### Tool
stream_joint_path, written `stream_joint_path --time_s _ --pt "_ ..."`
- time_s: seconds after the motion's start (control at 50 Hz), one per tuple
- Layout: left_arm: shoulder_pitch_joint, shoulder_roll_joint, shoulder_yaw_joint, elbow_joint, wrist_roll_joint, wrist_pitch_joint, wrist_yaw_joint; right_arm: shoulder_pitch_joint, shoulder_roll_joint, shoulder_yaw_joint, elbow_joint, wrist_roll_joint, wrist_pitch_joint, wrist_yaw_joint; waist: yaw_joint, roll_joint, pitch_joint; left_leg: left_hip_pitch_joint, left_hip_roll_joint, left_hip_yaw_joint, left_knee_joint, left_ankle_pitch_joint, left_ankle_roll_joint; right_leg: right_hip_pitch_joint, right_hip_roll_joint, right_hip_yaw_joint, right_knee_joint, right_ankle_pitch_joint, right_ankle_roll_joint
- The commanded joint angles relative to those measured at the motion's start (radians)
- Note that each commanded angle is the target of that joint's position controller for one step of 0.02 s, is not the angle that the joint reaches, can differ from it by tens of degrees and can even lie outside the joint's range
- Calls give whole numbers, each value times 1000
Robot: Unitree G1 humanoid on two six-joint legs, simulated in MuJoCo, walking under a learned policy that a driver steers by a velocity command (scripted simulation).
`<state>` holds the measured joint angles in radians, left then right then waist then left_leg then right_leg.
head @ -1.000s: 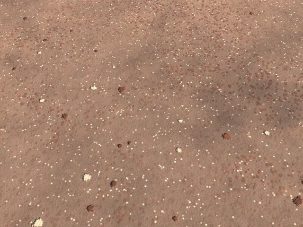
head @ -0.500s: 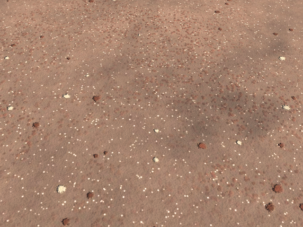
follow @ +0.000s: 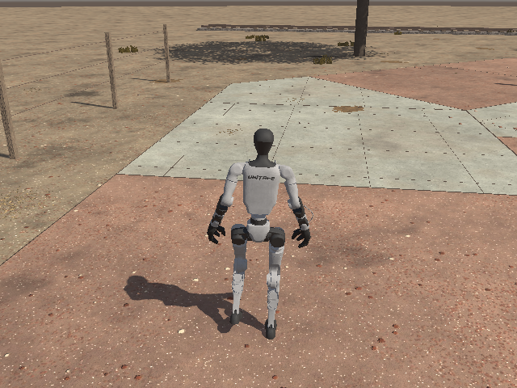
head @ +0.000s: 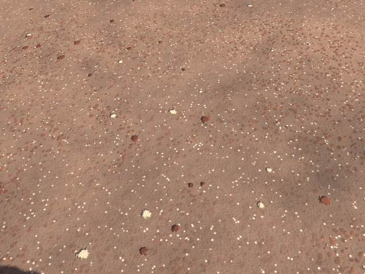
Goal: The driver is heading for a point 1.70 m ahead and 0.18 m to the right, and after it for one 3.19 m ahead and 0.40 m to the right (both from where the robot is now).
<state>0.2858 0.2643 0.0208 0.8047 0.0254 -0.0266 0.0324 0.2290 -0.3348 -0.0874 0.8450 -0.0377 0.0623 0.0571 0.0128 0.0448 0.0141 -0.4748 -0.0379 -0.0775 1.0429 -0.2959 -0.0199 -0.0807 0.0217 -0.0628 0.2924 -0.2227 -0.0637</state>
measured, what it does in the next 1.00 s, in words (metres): walks ahead: left foot, then right foot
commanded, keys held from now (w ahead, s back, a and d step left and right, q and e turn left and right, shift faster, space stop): w+q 0.12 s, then w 0.08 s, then w+e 0.80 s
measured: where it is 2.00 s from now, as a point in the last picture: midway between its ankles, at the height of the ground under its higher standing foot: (218, 174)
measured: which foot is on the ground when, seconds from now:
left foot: up 0.00-0.32, down 0.34-0.88, up 0.90-1.00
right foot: down 0.00-0.34, up 0.36-0.86, down 0.88-1.00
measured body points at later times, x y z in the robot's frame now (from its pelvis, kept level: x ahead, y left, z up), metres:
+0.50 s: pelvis +0.20 +0.10 -0.01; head +0.22 +0.12 +0.44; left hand +0.16 +0.35 -0.16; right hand +0.33 -0.15 -0.12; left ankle +0.19 +0.16 -0.75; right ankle +0.15 -0.06 -0.66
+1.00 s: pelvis +0.46 +0.07 -0.02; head +0.49 +0.07 +0.43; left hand +0.61 +0.32 -0.15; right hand +0.47 -0.19 -0.15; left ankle +0.38 +0.22 -0.64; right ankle +0.49 +0.03 -0.75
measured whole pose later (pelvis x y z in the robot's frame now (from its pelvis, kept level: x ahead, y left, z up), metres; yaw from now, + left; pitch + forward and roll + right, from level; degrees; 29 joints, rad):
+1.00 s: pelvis +0.46 +0.07 -0.02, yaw -14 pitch +0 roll -1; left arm 0.20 0.27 0.07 0.88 0.01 -0.02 -0.01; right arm 0.26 -0.23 -0.03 0.86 -0.02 -0.08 0.00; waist -0.01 0.00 0.07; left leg -0.38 0.05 0.02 1.28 -0.34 0.01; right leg -0.30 0.14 -0.07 0.51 -0.21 -0.16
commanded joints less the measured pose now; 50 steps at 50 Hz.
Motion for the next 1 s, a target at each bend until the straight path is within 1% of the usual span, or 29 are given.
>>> stream_joint_path --time_s 0.02,0.14,0.2,0.24,0.28,0.3,0.32,0.34,0.36,0.38,0.4,0.42,0.46,0.48,0.52,0.58,0.66,0.74,0.78,0.82,0.84,0.86,0.88,0.9,0.92,0.94,0.96,0.98,1.0 --pt "83 162 48 -9 -1 -31 -4 -123 -63 -10 -91 -1 -22 13 56 -147 75 -280 31 -4 -37 33 -7 184 -280 238 -173 -149 -96" --pt "139 131 46 37 3 -53 -17 -227 -15 9 -138 -1 -37 28 74 -138 111 -295 70 44 -166 85 14 175 -306 129 -175 -19 -110" --pt "165 122 42 71 9 -63 -28 -281 13 26 -166 -2 -50 30 72 -153 122 -216 63 91 -286 84 46 137 -303 58 -147 144 -111" --pt "189 122 38 102 5 -60 -33 -296 23 36 -173 -7 -57 24 64 -167 121 -109 46 139 -377 46 80 96 -298 35 -127 258 -111" --pt "188 143 39 128 -6 -51 -36 -249 14 35 -160 -9 -66 10 20 -177 95 52 12 190 -444 26 120 61 -301 36 -57 499 -112" --pt "171 154 39 136 -12 -48 -38 -148 3 27 -125 -9 -76 -2 -39 -156 43 197 -17 197 -501 59 139 41 -283 15 67 683 -101" --pt "157 152 35 139 -21 -45 -40 27 -24 14 -60 -16 -91 -16 -120 -106 -61 435 -31 191 -571 126 156 -32 -233 -29 265 715 -74" --pt "139 112 19 105 -26 -48 -44 206 -107 -10 -21 -37 -102 -36 -189 -2 -193 704 185 -43 -632 -66 188 -238 -176 -51 547 378 -44" --pt "208 -11 -4 68 -34 -44 -51 245 -210 -24 -27 -33 -105 -52 -139 205 -302 881 500 -511 -747 -153 259 -532 -16 -18 866 -341 -9" --pt "147 117 34 88 -23 -36 -38 203 -189 -25 -26 0 -100 -60 -157 51 -226 718 477 -517 -799 -169 258 -561 -24 148 952 -261 -25" --pt "114 111 40 78 -27 -38 -42 92 -119 -2 -32 7 -103 -60 -87 37 -76 578 419 -334 -816 -126 223 -562 -78 151 928 -158 -37" --pt "124 79 35 96 -28 -38 -44 23 -47 16 -39 11 -113 -53 -49 37 -9 471 363 -215 -855 -17 187 -521 -106 127 877 -93 -34" --pt "169 44 34 135 -2 -12 -53 -10 18 36 -32 15 -136 -55 -3 61 28 381 283 -50 -885 142 134 -450 -124 113 838 -34 -14" --pt "172 32 36 140 0 -3 -60 9 25 38 -23 13 -147 -56 2 55 25 370 277 -11 -889 216 129 -438 -117 108 848 -18 -11" --pt "134 19 43 125 -3 9 -70 49 14 35 1 21 -165 -58 17 41 41 382 268 59 -892 356 121 -492 -112 100 854 21 -4" --pt "22 7 44 85 -1 17 -82 103 28 38 26 22 -170 -65 6 44 71 403 263 138 -907 418 116 -605 -121 82 832 113 8" --pt "-134 -14 29 27 1 10 -95 155 36 44 58 17 -170 -73 -14 21 106 423 245 228 -897 549 114 -631 -100 28 632 223 13" --pt "-265 -22 12 -31 7 9 -103 214 6 42 94 18 -161 -89 -40 14 120 513 273 284 -869 715 109 -572 -66 -65 415 211 -19" --pt "-248 -3 16 -36 8 11 -98 218 -21 38 103 16 -152 -98 -20 28 83 574 284 317 -775 982 97 -490 -13 -107 368 141 -58" --pt "-151 26 28 -14 9 14 -88 203 -57 29 103 12 -139 -109 32 61 15 610 300 334 -597 1220 95 -371 45 -127 363 33 -108" --pt "-68 51 41 8 9 10 -84 190 -73 23 96 8 -129 -108 69 66 -38 592 309 331 -451 1217 106 -269 68 -114 338 -15 -138" --pt "50 84 59 44 14 1 -75 177 -82 20 85 8 -123 -101 122 48 -102 517 302 328 -248 1069 112 -104 86 -81 262 -24 -171" --pt "166 159 90 70 24 -1 -58 160 -67 22 61 12 -125 -90 178 -51 -169 324 248 342 66 712 91 103 -40 108 176 -111 -228" --pt "96 258 117 41 10 13 -50 176 37 36 -17 24 -136 -67 76 -305 -231 -150 0 257 460 -216 23 389 -329 693 88 -76 -395" --pt "114 250 117 41 -18 20 -50 62 -39 27 -53 17 -154 -62 121 -115 -224 -275 20 45 496 -168 36 366 -348 767 -7 -39 -414" --pt "62 206 105 46 -20 17 -40 22 -24 33 -71 27 -169 -57 84 -62 -100 -304 81 21 420 -76 44 253 -342 640 -35 0 -378" --pt "24 148 92 50 -19 12 -38 45 -26 32 -59 30 -176 -59 28 13 -3 -246 118 33 303 -32 43 102 -301 546 -57 117 -324" --pt "-11 119 82 48 -19 0 -33 43 -21 31 -58 15 -164 -62 -10 30 26 -187 142 26 226 -27 31 17 -242 465 -60 211 -284" --pt "-35 103 74 42 -20 -11 -29 70 -9 35 -51 -4 -142 -60 -36 20 22 -125 148 29 184 -20 15 -40 -200 403 -69 276 -267"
